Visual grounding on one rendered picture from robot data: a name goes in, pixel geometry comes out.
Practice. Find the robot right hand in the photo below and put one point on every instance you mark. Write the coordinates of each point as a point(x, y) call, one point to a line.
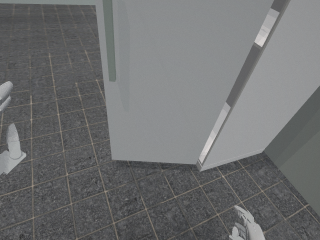
point(251, 231)

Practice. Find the fridge door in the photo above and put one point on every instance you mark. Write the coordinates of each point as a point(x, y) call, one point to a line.
point(176, 63)

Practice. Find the handle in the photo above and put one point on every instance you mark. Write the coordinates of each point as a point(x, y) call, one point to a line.
point(109, 36)

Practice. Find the robot left hand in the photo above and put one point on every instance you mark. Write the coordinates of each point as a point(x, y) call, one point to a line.
point(9, 159)

